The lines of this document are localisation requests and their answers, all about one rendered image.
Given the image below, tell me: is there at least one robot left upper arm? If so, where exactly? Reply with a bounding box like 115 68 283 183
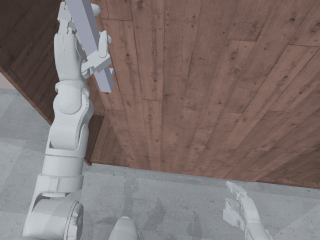
11 199 84 240

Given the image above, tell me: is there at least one left robot thigh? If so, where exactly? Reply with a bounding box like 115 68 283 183
108 218 140 240

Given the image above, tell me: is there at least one right robot forearm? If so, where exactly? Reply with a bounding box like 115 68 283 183
243 222 274 240

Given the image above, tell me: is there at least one wardrobe door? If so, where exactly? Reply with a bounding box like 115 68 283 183
264 142 320 183
61 0 320 183

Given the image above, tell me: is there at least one right robot hand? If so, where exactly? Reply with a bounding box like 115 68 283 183
223 181 262 233

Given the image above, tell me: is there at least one left robot forearm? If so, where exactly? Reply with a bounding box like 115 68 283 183
22 79 94 237

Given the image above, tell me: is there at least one left robot hand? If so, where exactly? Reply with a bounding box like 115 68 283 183
54 2 112 84

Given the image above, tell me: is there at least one handle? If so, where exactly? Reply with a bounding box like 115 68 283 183
65 0 114 93

